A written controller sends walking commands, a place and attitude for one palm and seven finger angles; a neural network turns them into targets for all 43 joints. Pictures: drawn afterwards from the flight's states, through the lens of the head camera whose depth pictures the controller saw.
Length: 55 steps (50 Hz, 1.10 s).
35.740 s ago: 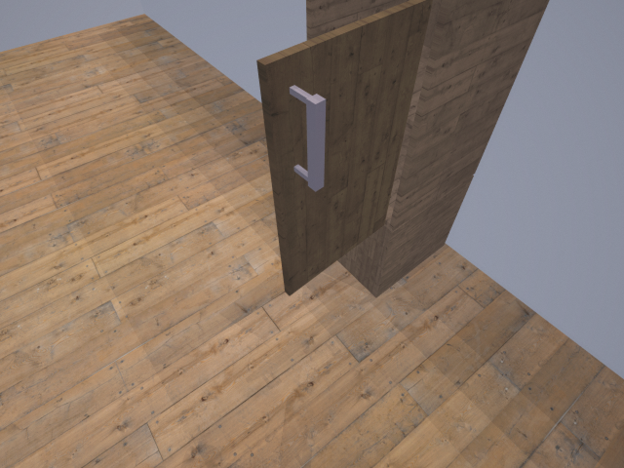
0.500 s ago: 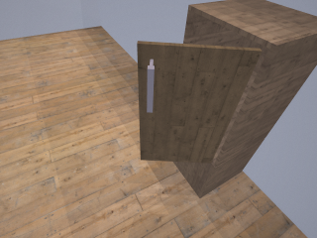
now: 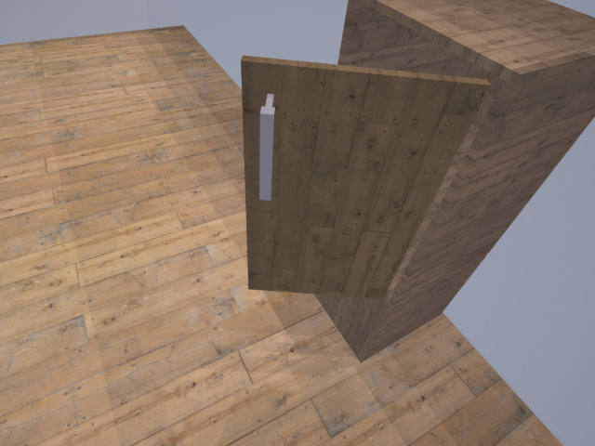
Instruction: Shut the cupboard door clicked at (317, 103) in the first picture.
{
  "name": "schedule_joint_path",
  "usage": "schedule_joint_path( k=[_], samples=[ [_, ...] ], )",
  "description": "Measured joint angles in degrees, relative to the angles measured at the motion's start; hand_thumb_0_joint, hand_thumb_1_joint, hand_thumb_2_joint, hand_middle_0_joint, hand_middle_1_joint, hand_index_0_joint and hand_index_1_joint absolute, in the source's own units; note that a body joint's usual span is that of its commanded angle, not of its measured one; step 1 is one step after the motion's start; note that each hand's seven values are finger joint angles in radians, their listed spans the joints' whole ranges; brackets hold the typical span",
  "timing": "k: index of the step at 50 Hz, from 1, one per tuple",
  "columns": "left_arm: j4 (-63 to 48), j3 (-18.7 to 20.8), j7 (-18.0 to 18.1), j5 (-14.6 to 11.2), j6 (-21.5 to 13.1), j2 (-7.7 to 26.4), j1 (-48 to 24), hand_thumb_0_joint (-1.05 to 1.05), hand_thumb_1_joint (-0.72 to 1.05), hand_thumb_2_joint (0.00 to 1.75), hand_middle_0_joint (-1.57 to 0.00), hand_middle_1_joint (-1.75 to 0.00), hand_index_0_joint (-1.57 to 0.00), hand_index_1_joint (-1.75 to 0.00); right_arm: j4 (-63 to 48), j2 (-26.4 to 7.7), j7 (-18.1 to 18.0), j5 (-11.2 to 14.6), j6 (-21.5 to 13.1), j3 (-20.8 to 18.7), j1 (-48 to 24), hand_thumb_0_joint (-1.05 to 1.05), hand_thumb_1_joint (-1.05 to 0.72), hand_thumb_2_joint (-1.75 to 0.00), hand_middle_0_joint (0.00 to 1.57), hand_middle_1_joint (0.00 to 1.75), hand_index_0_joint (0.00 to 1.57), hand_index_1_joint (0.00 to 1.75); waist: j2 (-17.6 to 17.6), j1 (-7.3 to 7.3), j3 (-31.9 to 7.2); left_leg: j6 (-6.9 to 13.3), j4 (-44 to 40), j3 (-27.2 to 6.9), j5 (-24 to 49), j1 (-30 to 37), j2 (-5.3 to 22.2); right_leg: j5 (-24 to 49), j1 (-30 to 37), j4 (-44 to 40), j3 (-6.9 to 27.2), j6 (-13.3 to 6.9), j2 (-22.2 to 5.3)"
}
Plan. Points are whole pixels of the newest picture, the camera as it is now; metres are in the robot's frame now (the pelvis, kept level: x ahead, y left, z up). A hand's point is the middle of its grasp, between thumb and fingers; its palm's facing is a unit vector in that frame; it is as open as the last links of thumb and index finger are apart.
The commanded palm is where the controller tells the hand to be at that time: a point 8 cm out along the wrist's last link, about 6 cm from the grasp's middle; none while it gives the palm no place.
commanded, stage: shuffle to correct the standing spot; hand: left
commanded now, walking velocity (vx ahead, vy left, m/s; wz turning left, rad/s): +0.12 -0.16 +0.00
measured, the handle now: (267, 150) +0.52 +0.09 +0.13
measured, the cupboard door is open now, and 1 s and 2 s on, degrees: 58 58 58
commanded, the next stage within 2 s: come to a stop and stand still in 0.30 s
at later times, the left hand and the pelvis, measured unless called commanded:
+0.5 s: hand out of the picture +0.13 +0.11 -0.17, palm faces +0.02 -0.98 -0.21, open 7.3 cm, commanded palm none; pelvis +0.07 -0.07 +0.00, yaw -1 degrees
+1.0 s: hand out of the picture +0.11 +0.13 -0.18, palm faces +0.04 -0.97 -0.23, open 7.4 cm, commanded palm none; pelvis +0.07 -0.06 -0.01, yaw -1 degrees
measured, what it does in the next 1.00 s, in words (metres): steps on the spot: left foot, then right foot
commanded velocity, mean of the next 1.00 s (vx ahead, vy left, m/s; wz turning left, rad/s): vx -0.03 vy -0.02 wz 0.00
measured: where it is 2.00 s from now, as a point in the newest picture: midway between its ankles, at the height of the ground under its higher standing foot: outside the picture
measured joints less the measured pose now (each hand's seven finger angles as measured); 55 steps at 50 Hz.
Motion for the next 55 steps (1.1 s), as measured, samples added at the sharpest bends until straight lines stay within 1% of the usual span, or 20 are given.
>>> schedule_joint_path(
  k=[1, 4, 6, 8, 15, 19, 20, 22, 24, 25, 27, 29, 32, 36, 43, 46, 48, 50, 52, 55],
  samples=[
    [-0.19, -0.07, -0.19, -0.15, 0.07, -0.17, 0.04, 0.0, 0.91, 0.9, -0.2, -0.3, -0.2, -0.3, -0.48, 0.1, -0.08, -0.11, -0.67, 0.19, 0.08, 0.01, -0.91, -0.9, 0.2, 0.3, 0.19, 0.3, 0.27, -0.1, -0.24, 0.6, -3.91, -0.2, 1.85, 1.39, 0.25, -1.36, -1.14, 2.35, -0.19, 0.22, 0.28],
    [-0.09, 0.06, -0.96, 0.19, 1.1, 0.33, -1.51, 0.0, 0.91, 0.9, -0.2, -0.3, -0.2, -0.3, -0.98, 1.58, -0.39, -0.71, -1.81, 0.53, -0.97, 0.01, -0.91, -0.9, 0.2, 0.3, 0.19, 0.3, -1.93, -0.48, 0.19, 2.23, -3.23, 1.58, 3.02, 1.63, -0.45, -7.43, -7.03, 15.2, 2.43, 0.93, -1.0],
    [-0.34, 0.36, -1.5, 0.51, 1.51, 0.84, -3.35, 0.0, 0.91, 0.9, -0.2, -0.3, -0.2, -0.29, -1.26, 2.18, -0.51, -0.77, -2.44, 0.83, -0.98, 0.01, -0.91, -0.9, 0.2, 0.3, 0.19, 0.3, -2.29, -0.94, 0.29, 2.16, -5.7, 2.11, 3.72, 3.01, -0.61, -6.15, -11.68, 23.74, 4.03, 1.6, -1.84],
    [-1.05, 0.75, -1.66, 0.7, 1.48, 1.53, -5.31, 0.01, 0.91, 0.9, -0.2, -0.3, -0.2, -0.29, -1.14, 2.46, -0.57, -0.72, -2.84, 1.07, -0.73, 0.01, -0.91, -0.9, 0.2, 0.3, 0.2, 0.3, -2.04, -1.1, 0.41, 1.58, -9.2, 2.11, 5.36, 4.79, -0.51, -3.18, -14.71, 26.71, 5.02, 2.53, -3.11],
    [-3.8, 2.52, -2.22, -0.08, 1.28, 5.09, -9.59, 0.02, 0.94, 0.9, -0.2, -0.3, -0.2, -0.29, -0.69, 1.15, -0.08, -1.01, -2.09, 0.05, -0.05, 0.01, -0.9, -0.9, 0.2, 0.3, 0.2, 0.3, 1.02, -1.96, 1.19, -0.81, -14.32, 1.01, 6.93, 7.96, 2.13, 1.02, -14.35, 12.69, 4.79, 4.44, -6.71],
    [-5.61, 2.77, -2.49, -0.26, -0.04, 6.19, -10.83, 0.01, 0.93, 0.9, -0.2, -0.3, -0.2, -0.29, -0.58, -0.51, 0.3, -1.01, -1.11, -1.01, 0.56, 0.01, -0.9, -0.9, 0.2, 0.3, 0.2, 0.3, 1.92, -2.47, 1.54, -2.89, -9.12, -0.25, 3.28, 6.6, 3.82, 3.75, -7.97, 0.36, 3.23, 4.02, -6.06],
    [-5.92, 2.77, -2.29, -0.2, -0.74, 6.48, -10.98, 0.01, 0.93, 0.9, -0.2, -0.3, -0.2, -0.29, -0.67, -0.92, 0.4, -0.82, -0.85, -1.13, 0.89, 0.01, -0.9, -0.9, 0.2, 0.3, 0.2, 0.3, 1.52, -2.17, 1.35, -2.57, -5.38, -0.55, 0.2, 5.05, 3.83, 6.05, -7.34, -1.14, 3.56, 3.57, -6.14],
    [-5.74, 2.51, -1.55, -0.17, -1.44, 5.1, -11.91, 0.01, 0.92, 0.9, -0.2, -0.3, -0.2, -0.29, -0.45, -2.84, 0.31, -0.52, 0.4, -1.35, -0.2, 0.01, -0.9, -0.9, 0.2, 0.3, 0.2, 0.3, 3.56, -1.58, 2.28, -1.58, 6.05, -3.38, -7.29, 0.56, 4.08, 5.73, -7.94, 1.95, 2.46, 4.03, -4.88],
    [-5.41, 2.15, -0.79, -0.19, -1.74, 3.62, -11.67, 0.0, 0.92, 0.9, -0.2, -0.3, -0.2, -0.29, -0.65, -4.28, 0.25, -0.4, 1.18, -1.49, -1.69, 0.01, -0.91, -0.9, 0.2, 0.3, 0.2, 0.3, 4.18, -1.03, 2.62, -1.24, 14.61, -4.2, -8.4, -3.18, 2.99, 4.32, -7.08, 2.27, 1.93, 4.03, -4.2],
    [-5.02, 1.89, -0.37, -0.14, -1.68, 2.99, -11.38, 0.0, 0.92, 0.9, -0.2, -0.3, -0.2, -0.29, -0.99, -4.72, 0.26, -0.31, 1.19, -1.44, -2.47, 0.01, -0.91, -0.9, 0.2, 0.3, 0.2, 0.3, 4.0, -0.9, 2.68, -1.36, 15.56, -3.9, -7.9, -4.02, 2.39, 4.0, -6.46, 1.93, 1.9, 4.02, -4.04],
    [-3.95, 1.16, 0.21, -0.06, -1.37, 2.12, -10.79, 0.0, 0.92, 0.9, -0.2, -0.3, -0.2, -0.29, -1.98, -5.05, 0.26, 0.03, 0.66, -1.06, -4.01, 0.01, -0.91, -0.9, 0.2, 0.3, 0.19, 0.3, 3.07, -0.77, 2.74, -1.83, 9.75, -2.76, -4.69, -3.12, 1.16, 3.52, -5.58, 1.76, 2.15, 4.08, -3.97],
    [-2.95, 0.83, 0.58, -0.5, -0.85, 2.02, -10.16, 0.0, 0.93, 0.9, -0.2, -0.3, -0.2, -0.3, -3.1, -5.01, 0.32, 0.35, -0.33, -0.56, -5.08, 0.01, -0.91, -0.9, 0.2, 0.3, 0.19, 0.3, 2.69, -0.55, 2.8, -1.8, -1.5, -2.34, 3.38, 0.36, 0.42, 2.22, -5.31, 3.24, 2.27, 4.37, -3.41],
    [-1.73, 0.62, 0.45, -1.0, 0.25, 2.92, -10.27, 0.0, 0.94, 0.9, -0.2, -0.3, -0.2, -0.3, -3.41, -3.05, 0.3, 0.38, -0.77, 0.22, -7.08, 0.01, -0.91, -0.9, 0.2, 0.3, 0.19, 0.3, -0.05, 0.29, 3.32, 0.99, -3.59, -1.42, 2.98, 2.78, -0.79, 1.75, -3.96, 3.53, 3.11, 4.91, -4.39],
    [-2.09, 0.23, 0.55, -1.04, 0.14, 3.29, -10.54, 0.0, 0.94, 0.9, -0.2, -0.3, -0.2, -0.3, -4.63, -1.41, 0.0, 0.52, -0.43, 0.61, -10.2, 0.01, -0.92, -0.9, 0.2, 0.3, 0.19, 0.3, -0.87, 1.53, 4.34, 1.22, -7.26, -0.86, 4.1, 4.92, -1.75, 2.04, -3.09, 2.33, 3.54, 4.7, -5.13],
    [-4.37, 0.66, 0.59, -0.28, -0.13, 3.71, -10.28, 0.0, 0.92, 0.9, -0.2, -0.3, -0.2, -0.3, -8.01, -2.23, 0.49, 0.55, 1.09, -0.59, -15.29, 0.01, -0.92, -0.9, 0.2, 0.3, 0.2, 0.3, 1.16, 1.63, 5.49, 0.24, -3.97, -0.96, 4.33, 2.1, -1.46, 1.27, -5.2, 4.34, 3.81, 4.14, -5.08],
    [-5.0, 0.87, 0.75, 0.1, 0.14, 3.7, -10.72, 0.0, 0.91, 0.9, -0.2, -0.3, -0.2, -0.3, -8.48, -3.06, 0.55, 0.58, 1.77, -1.13, -15.5, 0.0, -0.91, -0.9, 0.2, 0.3, 0.2, 0.3, 1.57, 1.57, 5.62, -1.12, 2.54, -2.92, -1.38, -0.3, -2.39, 1.16, -5.81, 5.52, 3.28, 3.99, -5.65],
    [-5.9, 0.55, 1.59, 0.1, 0.02, 3.68, -10.09, 0.0, 0.91, 0.9, -0.2, -0.3, -0.2, -0.3, -8.99, -3.62, 0.89, 0.96, 1.68, -0.91, -14.84, 0.01, -0.91, -0.9, 0.2, 0.3, 0.2, 0.3, 1.43, 1.91, 5.13, -1.56, 0.56, -3.2, -2.41, 0.8, -3.02, 1.55, -6.17, 5.93, 3.85, 4.7, -5.85],
    [-6.63, 0.25, 1.84, -0.52, -0.07, 4.09, -9.3, 0.0, 0.91, 0.9, -0.2, -0.3, -0.2, -0.3, -10.07, -3.9, 1.42, 0.86, 0.94, -0.59, -13.31, 0.01, -0.91, -0.9, 0.2, 0.3, 0.19, 0.3, 0.93, 1.58, 4.36, 0.54, -3.02, -2.75, 4.58, 2.47, -3.86, 1.04, -6.44, 7.7, 4.45, 5.26, -6.57],
    [-7.03, 0.0, 1.87, -0.77, 0.61, 4.48, -9.0, 0.0, 0.91, 0.9, -0.2, -0.3, -0.2, -0.3, -11.06, -4.02, 1.63, 0.46, 0.67, 0.01, -11.52, 0.01, -0.91, -0.9, 0.2, 0.3, 0.19, 0.3, 0.89, 1.51, 3.27, 2.71, -2.47, -2.2, 4.27, 2.77, -4.39, -4.24, -6.85, 10.12, 6.02, 4.18, -6.13],
    [-7.89, -0.16, 1.47, -0.68, 0.91, 5.11, -9.02, 0.0, 0.91, 0.9, -0.2, -0.3, -0.2, -0.3, -11.78, -3.88, 1.63, -0.04, 0.59, 0.86, -9.54, 0.01, -0.91, -0.9, 0.2, 0.3, 0.19, 0.3, 1.43, 0.88, 2.02, 3.84, -3.4, -2.25, 4.53, 2.77, -4.94, -7.94, -7.74, 13.91, 7.44, 2.57, -4.31]
  ],
)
